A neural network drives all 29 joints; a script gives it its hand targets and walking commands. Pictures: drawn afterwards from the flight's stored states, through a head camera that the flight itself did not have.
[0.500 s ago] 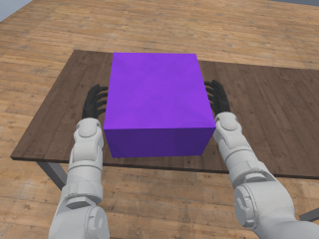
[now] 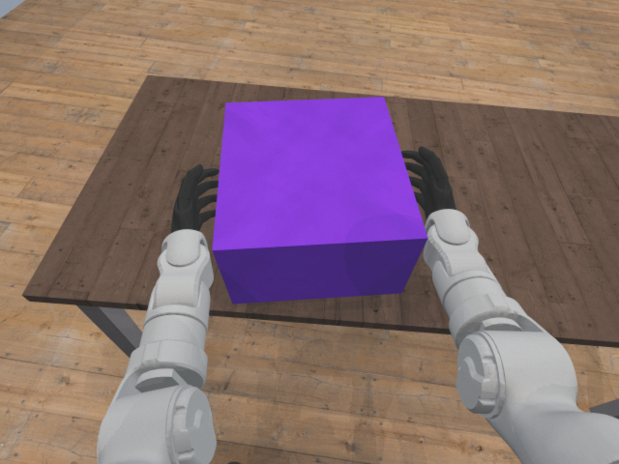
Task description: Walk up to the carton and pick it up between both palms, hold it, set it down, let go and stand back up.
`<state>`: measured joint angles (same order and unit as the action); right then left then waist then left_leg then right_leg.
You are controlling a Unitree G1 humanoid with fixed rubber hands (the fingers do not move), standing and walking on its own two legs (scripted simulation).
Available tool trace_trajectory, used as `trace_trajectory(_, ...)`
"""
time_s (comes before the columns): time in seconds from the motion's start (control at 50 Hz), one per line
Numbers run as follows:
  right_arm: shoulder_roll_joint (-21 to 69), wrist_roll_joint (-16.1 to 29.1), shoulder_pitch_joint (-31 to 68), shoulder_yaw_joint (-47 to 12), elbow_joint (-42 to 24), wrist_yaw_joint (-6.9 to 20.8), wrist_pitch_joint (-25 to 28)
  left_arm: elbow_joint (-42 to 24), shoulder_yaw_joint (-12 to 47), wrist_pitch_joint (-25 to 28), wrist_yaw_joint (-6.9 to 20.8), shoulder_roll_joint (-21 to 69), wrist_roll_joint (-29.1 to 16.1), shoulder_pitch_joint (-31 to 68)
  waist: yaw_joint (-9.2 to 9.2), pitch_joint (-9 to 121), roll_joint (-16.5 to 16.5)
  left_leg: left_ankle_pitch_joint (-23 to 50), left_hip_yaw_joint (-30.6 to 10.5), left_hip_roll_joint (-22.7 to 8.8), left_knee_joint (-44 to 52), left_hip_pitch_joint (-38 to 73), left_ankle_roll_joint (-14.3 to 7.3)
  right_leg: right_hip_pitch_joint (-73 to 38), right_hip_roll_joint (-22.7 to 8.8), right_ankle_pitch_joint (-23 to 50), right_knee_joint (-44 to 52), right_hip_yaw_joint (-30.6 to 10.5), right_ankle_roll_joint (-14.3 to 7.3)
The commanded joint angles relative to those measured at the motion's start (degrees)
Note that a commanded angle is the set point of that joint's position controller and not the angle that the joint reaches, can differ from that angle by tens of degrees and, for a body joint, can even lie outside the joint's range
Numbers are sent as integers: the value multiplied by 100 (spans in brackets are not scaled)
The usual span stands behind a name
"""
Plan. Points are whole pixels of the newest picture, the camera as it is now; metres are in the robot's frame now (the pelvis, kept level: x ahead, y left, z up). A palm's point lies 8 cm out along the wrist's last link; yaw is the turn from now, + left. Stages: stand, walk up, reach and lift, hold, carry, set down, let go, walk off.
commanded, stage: set down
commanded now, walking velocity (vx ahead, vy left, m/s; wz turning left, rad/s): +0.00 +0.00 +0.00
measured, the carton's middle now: (311, 195) +0.46 +0.05 +0.05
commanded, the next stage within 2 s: none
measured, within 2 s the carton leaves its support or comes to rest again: rests again in 1.16 s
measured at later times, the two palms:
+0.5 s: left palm (196, 239) +0.38 +0.20 +0.03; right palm (427, 206) +0.46 -0.12 +0.06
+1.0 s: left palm (203, 243) +0.38 +0.20 +0.01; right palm (425, 211) +0.47 -0.13 +0.04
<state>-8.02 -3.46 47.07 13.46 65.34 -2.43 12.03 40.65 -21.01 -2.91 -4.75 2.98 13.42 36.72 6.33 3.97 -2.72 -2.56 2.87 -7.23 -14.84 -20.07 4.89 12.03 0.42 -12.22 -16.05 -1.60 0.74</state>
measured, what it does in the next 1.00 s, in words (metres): stands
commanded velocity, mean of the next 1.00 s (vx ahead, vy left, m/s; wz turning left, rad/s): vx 0.00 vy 0.00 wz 0.00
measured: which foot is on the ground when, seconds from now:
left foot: down 0.00-1.00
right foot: down 0.00-1.00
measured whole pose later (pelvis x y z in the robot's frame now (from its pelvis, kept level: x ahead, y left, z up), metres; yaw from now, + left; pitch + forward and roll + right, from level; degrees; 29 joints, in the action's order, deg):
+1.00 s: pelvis -0.01 +0.01 -0.01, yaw -2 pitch +24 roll -1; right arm -13.4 -11.9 57.0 19.3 77.8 1.8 18.0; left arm 56.5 -26.0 11.7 -9.2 5.3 10.0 42.8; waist 10.5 12.4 1.4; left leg -0.3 4.3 -7.7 -16.0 -39.0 3.7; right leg 32.9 0.8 -10.6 -19.6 -3.2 1.5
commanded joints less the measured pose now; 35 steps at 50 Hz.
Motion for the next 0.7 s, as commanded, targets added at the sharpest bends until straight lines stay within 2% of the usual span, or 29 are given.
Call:
trace_trajectory(0.0, 3112, -233, 3956, -1284, -1219, 872, 541, -992, 2125, 697, 405, 3027, -133, 4295, 203, 4025, 401, 2637, 660, 536, -815, 2915, -81, 314, 374, 2244, 8, 776, 117)
trace_trajectory(0.02, 3236, -216, 3898, -1391, -1379, 850, 578, -977, 2123, 726, 404, 3044, -130, 4110, 307, 4138, 325, 2687, 676, 561, -867, 2812, -106, 84, 311, 2679, -72, 728, 142)
trace_trajectory(0.04, 3302, -223, 3961, -1414, -1247, 869, 609, -1082, 2255, 808, 407, 3138, -247, 4380, 117, 4276, 207, 2665, 618, 581, -805, 2695, -98, 35, 364, 2811, -74, 770, 135)
trace_trajectory(0.06, 3334, -177, 3914, -1463, -1156, 920, 597, -1078, 2181, 839, 390, 3110, -190, 4273, 293, 4236, 234, 2793, 625, 522, -820, 2832, -138, 297, 338, 2789, -76, 724, 179)
trace_trajectory(0.08, 3167, -310, 4005, -1321, -1180, 898, 663, -892, 2183, 899, 343, 3153, -125, 4289, 246, 4455, 348, 2803, 650, 524, -866, 2860, -105, 356, 343, 2680, -71, 741, 142)
trace_trajectory(0.1, 3318, -177, 3985, -1478, -1255, 884, 650, -895, 2202, 951, 336, 3073, -206, 4191, 198, 4533, 163, 2905, 556, 541, -919, 2702, -111, 188, 356, 3053, -128, 700, 157)
trace_trajectory(0.12, 3246, -230, 3948, -1529, -1129, 891, 613, -773, 2089, 988, 329, 2966, -183, 4174, 338, 4365, 164, 2616, 651, 555, -806, 2542, -164, 215, 307, 2893, -157, 662, 186)
trace_trajectory(0.14, 3087, -242, 4017, -1409, -1039, 900, 580, -529, 1975, 972, 329, 2854, -152, 4167, 233, 4126, -99, 2130, 637, 602, -733, 2217, -277, 275, 289, 2844, -161, 655, 261)
trace_trajectory(0.16, 3201, -317, 4000, -1361, -903, 886, 585, -483, 1914, 1033, 365, 2866, -168, 4257, 244, 4258, -112, 1955, 670, 597, -670, 2126, -286, 52, 199, 2824, -174, 586, 261)
trace_trajectory(0.2, 3314, -387, 3968, -1627, -996, 892, 714, -557, 2041, 1194, 372, 3048, -215, 4350, 306, 4694, -108, 2591, 605, 545, -832, 2287, -226, 3, 254, 3451, -384, 663, 241)
trace_trajectory(0.22, 3214, -474, 4069, -1459, -897, 886, 745, -281, 1911, 1225, 371, 3008, -125, 4265, 213, 4606, -110, 2525, 584, 569, -828, 2193, -248, 102, 266, 3534, -355, 649, 273)
trace_trajectory(0.24, 3307, -475, 4062, -1571, -1021, 848, 799, -479, 2044, 1330, 352, 2991, -303, 4491, 130, 4813, -353, 2526, 557, 583, -860, 2153, -220, -56, 316, 3728, -405, 702, 308)
trace_trajectory(0.26, 3272, -614, 4159, -1272, -735, 852, 799, -247, 1989, 1363, 364, 3036, -255, 4510, 113, 4809, -18, 2401, 590, 565, -879, 2106, -202, 239, 284, 3471, -426, 724, 274)
trace_trajectory(0.28, 3306, -648, 4120, -1309, -545, 895, 758, -444, 1892, 1444, 302, 2979, -227, 4655, 283, 4874, -143, 2420, 612, 552, -838, 2069, -197, 239, 342, 3224, -363, 675, 269)
trace_trajectory(0.32, 3196, -706, 4035, -1182, -499, 887, 817, -177, 1903, 1446, 370, 2956, -272, 4417, 26, 4750, -254, 2569, 586, 601, -914, 2067, -252, 206, 293, 3617, -394, 714, 277)
trace_trajectory(0.34, 3187, -644, 3889, -1266, -444, 877, 827, -245, 1903, 1516, 385, 2887, -323, 4520, 8, 4740, -383, 2460, 525, 591, -882, 2029, -244, 159, 318, 3690, -394, 664, 311)
trace_trajectory(0.38, 3150, -654, 4199, -1207, -439, 910, 869, -37, 1829, 1591, 337, 2845, -323, 4644, 155, 4780, -292, 2409, 581, 608, -864, 1813, -225, 265, 278, 3635, -481, 672, 338)
trace_trajectory(0.42, 3218, -759, 3799, -1116, 77, 888, 810, 73, 1643, 1590, 333, 2772, -170, 4533, 155, 4673, -175, 2577, 602, 574, -916, 1825, -199, 216, 302, 3784, -493, 659, 295)
trace_trajectory(0.44, 3104, -754, 3868, -1052, 198, 938, 724, 68, 1440, 1570, 351, 2649, -50, 4561, 291, 4355, -200, 2288, 612, 523, -790, 1801, -317, 284, 186, 3397, -388, 557, 315)
trace_trajectory(0.46, 3028, -769, 3979, -1014, 87, 955, 772, 228, 1416, 1515, 349, 2755, -126, 4472, 305, 4339, -335, 2124, 633, 538, -685, 1739, -347, 424, 245, 3254, -343, 638, 292)
trace_trajectory(0.48, 3035, -827, 3943, -861, 82, 972, 839, 121, 1609, 1561, 297, 2830, -193, 4562, 180, 4619, -242, 2081, 676, 542, -759, 1739, -327, 547, 280, 3110, -363, 644, 285)
trace_trajectory(0.52, 2999, -829, 4235, -711, -80, 988, 937, 223, 1570, 1615, 254, 2898, -228, 4569, 148, 4961, -193, 2440, 701, 585, -906, 1845, -255, 677, 343, 3212, -397, 691, 285)
trace_trajectory(0.54, 3011, -762, 4134, -820, 179, 1030, 922, 89, 1493, 1653, 209, 2809, -202, 4595, 322, 4864, -68, 2656, 664, 536, -971, 1994, -247, 777, 354, 3158, -418, 697, 244)
trace_trajectory(0.56, 2907, -825, 4098, -860, 186, 1041, 947, -33, 1685, 1713, 210, 2907, -255, 4819, 223, 5218, 63, 3111, 589, 461, -1119, 2206, -161, 816, 313, 3212, -408, 714, 188)
trace_trajectory(0.58, 2792, -927, 4145, -648, 207, 1042, 952, 210, 1580, 1703, 186, 2883, -134, 4621, 311, 4991, 229, 3317, 598, 432, -1110, 2418, -135, 1206, 395, 2639, -277, 748, 160)
trace_trajectory(0.6, 2879, -852, 4124, -706, 145, 1084, 973, -112, 1681, 1756, 132, 2856, -280, 4747, 276, 5140, 155, 3219, 583, 446, -1134, 2549, -138, 1337, 416, 2537, -204, 773, 161)
trace_trajectory(0.64, 2759, -851, 4040, -659, 360, 1137, 849, -3, 1427, 1685, 79, 2691, -220, 4715, 502, 5071, 8, 2720, 654, 449, -1015, 2134, -201, 1295, 360, 2410, -213, 683, 142)
trace_trajectory(0.66, 2756, -820, 4083, -681, 349, 1156, 856, 158, 1360, 1688, 64, 2768, -160, 4614, 440, 4980, -93, 2775, 666, 439, -979, 2029, -250, 1202, 348, 2563, -255, 642, 162)
trace_trajectory(0.68, 2810, -830, 4077, -605, 346, 1144, 876, 8, 1512, 1666, 53, 2801, -202, 4612, 437, 5234, 142, 3011, 673, 439, -1084, 2185, -216, 1287, 396, 2625, -341, 672, 128)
